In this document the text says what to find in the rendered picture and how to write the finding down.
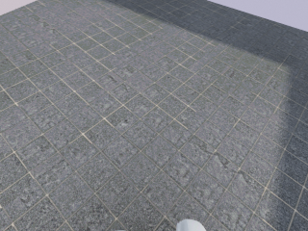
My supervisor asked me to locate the right robot thigh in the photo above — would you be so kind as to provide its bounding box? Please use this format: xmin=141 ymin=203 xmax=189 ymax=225
xmin=176 ymin=218 xmax=206 ymax=231

